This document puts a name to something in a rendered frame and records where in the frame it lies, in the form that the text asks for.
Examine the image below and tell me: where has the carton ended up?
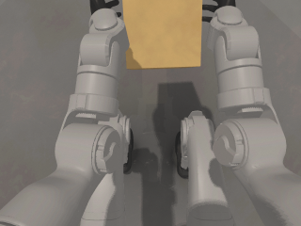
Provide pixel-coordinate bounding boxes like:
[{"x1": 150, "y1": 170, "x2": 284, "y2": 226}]
[{"x1": 122, "y1": 0, "x2": 202, "y2": 70}]

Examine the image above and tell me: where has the robot thigh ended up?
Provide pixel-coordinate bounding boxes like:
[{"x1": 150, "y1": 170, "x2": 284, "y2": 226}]
[
  {"x1": 181, "y1": 115, "x2": 233, "y2": 226},
  {"x1": 80, "y1": 114, "x2": 131, "y2": 226}
]

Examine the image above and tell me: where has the left robot hand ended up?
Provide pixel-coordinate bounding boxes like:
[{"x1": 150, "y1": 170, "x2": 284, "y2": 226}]
[{"x1": 89, "y1": 0, "x2": 121, "y2": 17}]

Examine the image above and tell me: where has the robot right forearm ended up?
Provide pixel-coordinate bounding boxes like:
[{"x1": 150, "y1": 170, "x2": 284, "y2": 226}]
[{"x1": 206, "y1": 6, "x2": 287, "y2": 145}]

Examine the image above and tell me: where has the robot left upper arm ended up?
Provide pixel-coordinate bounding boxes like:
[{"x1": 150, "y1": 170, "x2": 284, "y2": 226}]
[{"x1": 0, "y1": 122, "x2": 122, "y2": 226}]

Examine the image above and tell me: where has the robot left forearm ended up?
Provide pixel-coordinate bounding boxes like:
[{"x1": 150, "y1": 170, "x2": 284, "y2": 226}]
[{"x1": 55, "y1": 8, "x2": 130, "y2": 147}]

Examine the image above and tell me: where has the robot right upper arm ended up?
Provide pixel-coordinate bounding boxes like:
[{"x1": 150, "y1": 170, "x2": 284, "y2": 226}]
[{"x1": 212, "y1": 117, "x2": 301, "y2": 226}]

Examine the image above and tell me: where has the right robot thigh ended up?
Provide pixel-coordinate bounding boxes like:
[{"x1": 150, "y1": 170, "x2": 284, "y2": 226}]
[{"x1": 181, "y1": 115, "x2": 233, "y2": 226}]

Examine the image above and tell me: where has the left robot thigh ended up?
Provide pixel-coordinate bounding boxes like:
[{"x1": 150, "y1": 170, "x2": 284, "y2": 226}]
[{"x1": 80, "y1": 114, "x2": 131, "y2": 226}]

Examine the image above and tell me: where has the right robot hand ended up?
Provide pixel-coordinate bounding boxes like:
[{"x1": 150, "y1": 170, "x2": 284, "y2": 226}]
[{"x1": 201, "y1": 0, "x2": 236, "y2": 23}]

